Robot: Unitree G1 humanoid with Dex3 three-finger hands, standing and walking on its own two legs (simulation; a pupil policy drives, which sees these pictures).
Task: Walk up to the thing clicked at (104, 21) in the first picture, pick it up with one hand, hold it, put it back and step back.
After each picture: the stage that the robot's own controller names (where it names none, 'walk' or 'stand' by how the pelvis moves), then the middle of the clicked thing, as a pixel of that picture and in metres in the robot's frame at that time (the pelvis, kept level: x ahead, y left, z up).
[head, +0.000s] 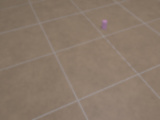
stand; (104, 24) +1.78 -0.32 -0.72
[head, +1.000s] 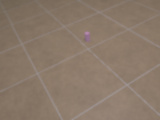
walk; (87, 36) +1.66 +0.06 -0.69
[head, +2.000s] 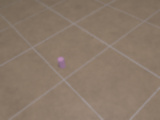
walk; (61, 62) +1.09 +0.30 -0.71
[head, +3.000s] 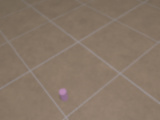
walk; (63, 94) +0.72 +0.25 -0.71
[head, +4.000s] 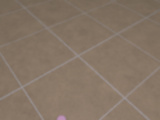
walk; out of the picture +0.47 +0.16 -0.70
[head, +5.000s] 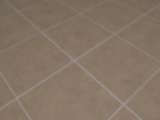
stand; out of the picture +0.37 +0.20 -0.71
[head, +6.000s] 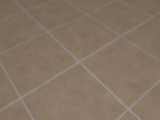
stand; out of the picture +0.35 +0.18 -0.71
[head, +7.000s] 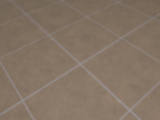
stand; out of the picture +0.35 +0.19 -0.72
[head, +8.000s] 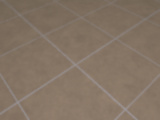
stand; out of the picture +0.35 +0.18 -0.73
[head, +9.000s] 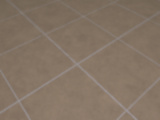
stand; out of the picture +0.34 +0.17 -0.73
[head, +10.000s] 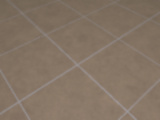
stand; out of the picture +0.33 +0.17 -0.73
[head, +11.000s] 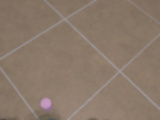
go down; (46, 105) +0.37 +0.19 -0.58
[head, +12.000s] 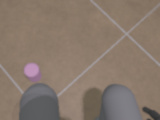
go down; (33, 73) +0.41 +0.23 -0.32
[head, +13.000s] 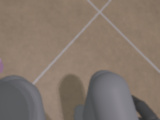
close in; out of the picture +0.39 +0.27 -0.24
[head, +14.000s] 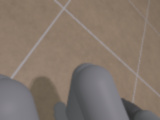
close; out of the picture +0.39 +0.28 -0.21
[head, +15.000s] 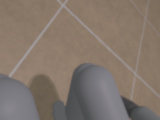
lift; out of the picture +0.38 +0.29 -0.22
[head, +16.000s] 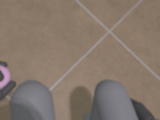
lift; out of the picture +0.32 +0.28 -0.11
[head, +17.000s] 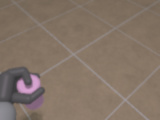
hold; (31, 93) +0.32 +0.18 +0.03
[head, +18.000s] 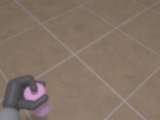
hold; (38, 100) +0.31 +0.17 -0.02
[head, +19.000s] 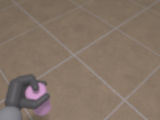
hold; (39, 99) +0.31 +0.17 -0.02
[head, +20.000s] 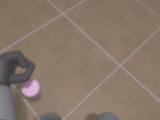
crouch; (32, 88) +0.37 +0.20 -0.19
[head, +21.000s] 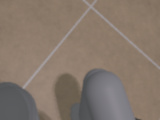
lower; out of the picture +0.53 +0.35 -0.27
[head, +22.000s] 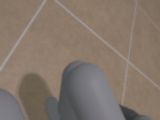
lower; out of the picture +0.51 +0.39 -0.25
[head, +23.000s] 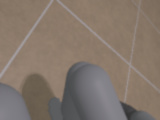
lower; out of the picture +0.50 +0.39 -0.24
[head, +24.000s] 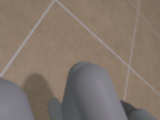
lower; out of the picture +0.50 +0.39 -0.25
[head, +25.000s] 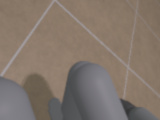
lower; out of the picture +0.50 +0.39 -0.24
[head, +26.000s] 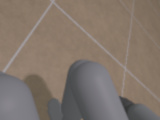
loosen; out of the picture +0.51 +0.39 -0.24
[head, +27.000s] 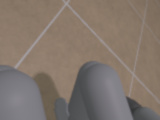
rise; out of the picture +0.50 +0.39 -0.24
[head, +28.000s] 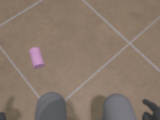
walk; (36, 58) +0.57 +0.29 -0.46
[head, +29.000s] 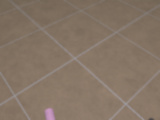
stand; (50, 117) +0.51 +0.24 -0.69
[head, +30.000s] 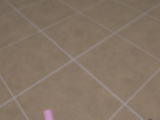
stand; (49, 118) +0.51 +0.26 -0.69
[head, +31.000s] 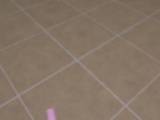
stand; (51, 117) +0.51 +0.25 -0.73
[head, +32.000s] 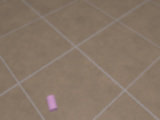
walk; (52, 103) +0.55 +0.25 -0.73
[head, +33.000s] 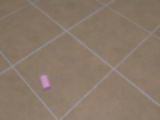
walk; (45, 82) +0.68 +0.30 -0.73
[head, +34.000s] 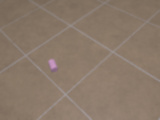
walk; (53, 65) +0.96 +0.39 -0.72
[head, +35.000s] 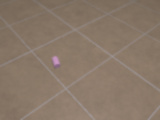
stand; (56, 62) +1.14 +0.27 -0.74
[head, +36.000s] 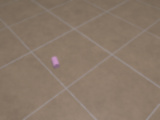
stand; (55, 62) +1.14 +0.28 -0.75
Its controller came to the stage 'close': yes
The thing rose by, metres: 0.69
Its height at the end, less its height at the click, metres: -0.02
